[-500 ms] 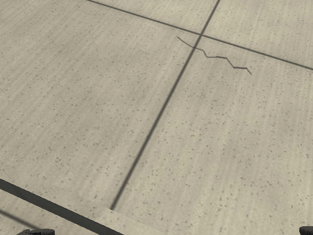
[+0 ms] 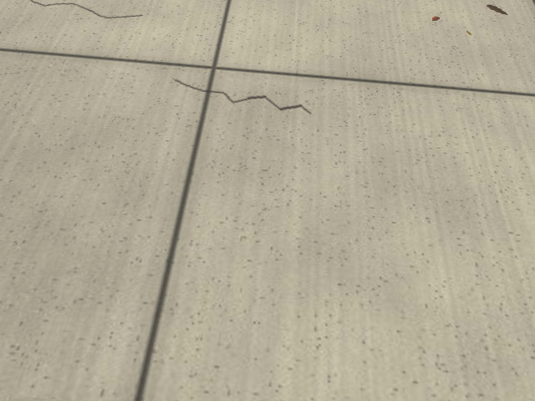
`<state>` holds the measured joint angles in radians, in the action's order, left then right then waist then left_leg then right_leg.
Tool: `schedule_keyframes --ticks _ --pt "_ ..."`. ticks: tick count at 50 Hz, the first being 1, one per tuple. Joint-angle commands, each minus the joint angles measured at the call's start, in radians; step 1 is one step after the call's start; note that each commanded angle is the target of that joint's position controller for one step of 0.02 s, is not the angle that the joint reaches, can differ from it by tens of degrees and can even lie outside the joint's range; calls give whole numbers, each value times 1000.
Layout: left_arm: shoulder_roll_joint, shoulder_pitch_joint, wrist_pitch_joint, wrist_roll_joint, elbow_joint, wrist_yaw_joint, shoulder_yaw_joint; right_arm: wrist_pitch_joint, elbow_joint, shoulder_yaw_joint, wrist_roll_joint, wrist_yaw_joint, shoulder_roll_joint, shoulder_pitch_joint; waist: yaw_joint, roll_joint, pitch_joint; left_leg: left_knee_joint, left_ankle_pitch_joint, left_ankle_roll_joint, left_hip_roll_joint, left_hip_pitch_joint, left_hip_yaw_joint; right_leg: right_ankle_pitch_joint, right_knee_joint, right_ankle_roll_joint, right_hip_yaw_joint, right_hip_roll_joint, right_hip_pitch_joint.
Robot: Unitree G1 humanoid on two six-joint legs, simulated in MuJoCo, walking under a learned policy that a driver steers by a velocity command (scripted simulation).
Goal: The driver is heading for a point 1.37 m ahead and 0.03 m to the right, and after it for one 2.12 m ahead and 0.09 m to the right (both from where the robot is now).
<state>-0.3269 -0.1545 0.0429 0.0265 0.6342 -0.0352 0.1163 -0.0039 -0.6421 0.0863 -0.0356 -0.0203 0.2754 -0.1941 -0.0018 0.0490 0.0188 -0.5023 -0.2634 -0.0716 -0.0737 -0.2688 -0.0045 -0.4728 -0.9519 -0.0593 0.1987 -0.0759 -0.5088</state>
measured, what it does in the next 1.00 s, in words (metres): walks ahead: right foot, then left foot 0.16 m higher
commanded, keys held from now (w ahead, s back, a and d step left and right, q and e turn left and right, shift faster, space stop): e+shift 0.24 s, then w+e+shift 0.02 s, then w+shift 0.06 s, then w+q+shift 0.68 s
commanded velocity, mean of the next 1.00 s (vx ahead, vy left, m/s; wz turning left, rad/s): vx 0.53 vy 0.00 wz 0.01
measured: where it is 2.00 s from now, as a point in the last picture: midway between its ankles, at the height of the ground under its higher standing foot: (228, 115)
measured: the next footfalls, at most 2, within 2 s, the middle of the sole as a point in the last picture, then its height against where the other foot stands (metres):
right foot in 0.48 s outside the picture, level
left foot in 0.96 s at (280, 380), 0.16 m higher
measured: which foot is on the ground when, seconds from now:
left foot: down 0.00-0.48, up 0.50-0.94, down 0.96-1.00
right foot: up 0.00-0.46, down 0.48-0.96, up 0.98-1.00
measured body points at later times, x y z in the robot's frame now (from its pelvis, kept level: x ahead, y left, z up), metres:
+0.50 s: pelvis +0.03 -0.04 +0.00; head +0.05 -0.05 +0.45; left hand +0.31 +0.11 -0.07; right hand -0.04 -0.33 -0.12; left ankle -0.01 +0.08 -0.73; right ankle -0.05 -0.14 -0.74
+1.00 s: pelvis +0.33 -0.05 -0.01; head +0.37 -0.08 +0.44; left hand +0.31 +0.20 -0.13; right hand +0.57 -0.25 -0.10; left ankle +0.43 -0.02 -0.58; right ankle +0.03 -0.18 -0.59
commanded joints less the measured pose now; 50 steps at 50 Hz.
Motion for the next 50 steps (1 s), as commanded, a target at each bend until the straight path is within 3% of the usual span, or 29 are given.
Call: schedule_keyframes --ticks 1,5,12,13,15,17,18,19,21,23,24,25,26,27,29,30,33,34,38,40,42,43,44,45,46,47,48,49,50 --pt "-133 -60 -5 -4 -34 1 43 30 124 9 6 -24 83 148 58 -91 -29 216 170 -93 314 101 -256 76 -325 -30 -37 91 -190" --pt "-71 24 -2 1 -81 10 12 20 97 3 -2 -57 98 34 -14 -139 -44 198 424 -129 290 191 -84 177 -328 -84 -132 125 -254" --pt "-47 78 5 -8 -122 27 -6 0 70 26 2 -53 155 -2 -42 -147 -77 211 443 -176 389 303 15 161 -149 -99 -173 185 -234" --pt "-47 15 40 -103 -78 66 -7 4 44 1 -6 -23 96 -108 -48 -95 -103 195 365 -151 381 303 62 107 -129 -62 -230 140 -155" --pt "-30 82 51 -79 -112 104 -13 27 39 12 -17 2 131 -121 -74 -201 -79 266 -38 -112 384 223 49 111 -32 -11 -238 142 -101" --pt "-31 142 44 -69 -134 123 -18 37 41 17 -21 16 150 -111 -86 -215 -49 332 -264 -96 412 187 -8 78 80 23 -244 119 -56" --pt "-5 164 -3 40 -137 86 -27 47 26 40 52 -7 209 -87 -71 -174 -15 379 -268 -142 437 153 -71 20 123 47 -217 136 -32" --pt "12 142 -33 39 -122 72 -40 53 13 32 63 -12 190 -90 -49 -133 1 395 -245 -157 455 176 -82 -24 191 73 -216 131 -7" --pt "9 99 -68 6 -87 62 -44 58 -11 27 69 -1 176 -81 -17 -113 30 370 -170 -174 429 159 -68 -47 368 119 -244 117 96" --pt "-4 -48 -86 -11 -8 56 -33 56 -26 16 93 11 160 -46 65 -91 7 237 -38 -161 361 25 -24 177 620 149 -304 74 379" --pt "-7 -223 -81 -137 59 58 -39 49 -50 -14 15 34 61 -47 127 -47 -140 -25 165 -85 209 -75 136 302 665 158 -272 88 707" --pt "-86 -381 -87 -160 72 51 -25 55 17 -43 1 40 -27 43 198 119 -206 -364 -235 -41 114 -384 150 152 702 161 56 367 930" --pt "-217 -350 -83 -138 58 22 5 52 36 -32 -1 39 -1 7 177 199 -136 -543 -292 -30 24 -625 35 171 721 249 229 502 891" --pt "-135 -308 -83 -126 50 19 -12 39 13 -15 -1 39 59 20 163 78 -60 -726 -222 -35 95 -681 -71 163 687 248 137 476 829" --pt "-19 -177 -95 -90 43 36 -53 30 -25 -7 23 47 71 -31 56 38 25 -840 -61 -13 128 -682 -70 191 722 177 -34 378 671" --pt "1 -163 -106 -83 43 35 -62 19 -37 -7 16 55 70 -39 38 63 32 -910 -28 4 132 -680 -51 254 737 170 -75 367 631" --pt "2 -201 -139 -84 84 40 -61 2 -25 -15 11 67 30 -3 9 29 74 -1099 36 25 134 -734 -46 369 764 170 -183 379 528" --pt "6 -262 -147 -89 117 40 -60 -13 -11 -23 13 50 -15 26 23 86 72 -1378 -51 15 101 -818 -2 375 758 204 -174 417 538" --pt "22 -375 -167 -97 241 45 -77 -30 127 -64 27 6 -104 289 -4 21 240 -1796 -275 -83 82 -1296 -49 319 808 178 -232 467 612" --pt "22 -402 -175 -98 288 47 -87 -22 198 -87 27 -14 -117 403 -22 -22 271 -1727 -370 -123 80 -1390 -21 398 842 123 -335 437 644" --pt "43 -412 -154 -80 325 37 -106 -19 259 -122 35 2 -136 475 -54 -59 272 -1432 -349 -129 92 -1228 117 467 924 68 -484 333 502" --pt "12 -351 -139 -63 298 11 -109 -25 264 -136 31 33 -119 408 -98 -42 226 -1200 -273 -139 122 -918 200 712 996 100 -560 309 346" --pt "-1 -304 -132 -41 265 -5 -112 -30 229 -132 20 54 -103 326 -124 -57 131 -1041 -174 -142 64 -575 277 1121 947 114 -608 272 246" --pt "-88 -289 -133 0 205 -29 -98 -40 169 -106 17 69 -47 213 -145 -6 -80 -1043 -141 -131 -55 -249 359 1948 768 151 -564 308 237" --pt "-252 -270 -134 -4 173 -20 -58 -38 141 -80 24 67 -18 23 -266 116 -216 -990 -208 -132 -76 -74 315 2336 464 164 -520 350 306" --pt "-319 -238 -120 10 125 5 -19 -37 95 -50 25 58 47 -146 -302 214 -375 -887 -358 -172 -117 27 180 2459 169 184 -444 398 424" --pt "-271 -247 -118 18 97 38 -14 -20 76 -3 33 59 148 -159 -283 174 -394 -624 -440 -245 -110 128 -94 1928 -221 149 -402 322 353" --pt "-54 -141 -143 -30 8 98 -57 -21 38 26 52 45 245 -66 -173 -220 -298 -135 -588 -348 84 165 -687 441 -683 72 -341 30 -76" --pt "-42 -55 -181 -82 -92 110 -58 -25 48 53 46 40 291 -82 -149 -161 -393 129 -656 -323 155 276 -1111 378 -884 83 -103 -7 -225"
